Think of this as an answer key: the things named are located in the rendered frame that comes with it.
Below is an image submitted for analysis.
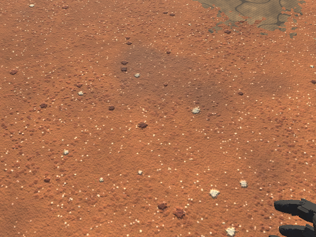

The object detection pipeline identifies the robot right hand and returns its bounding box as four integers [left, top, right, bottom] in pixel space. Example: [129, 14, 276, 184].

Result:
[269, 198, 316, 237]

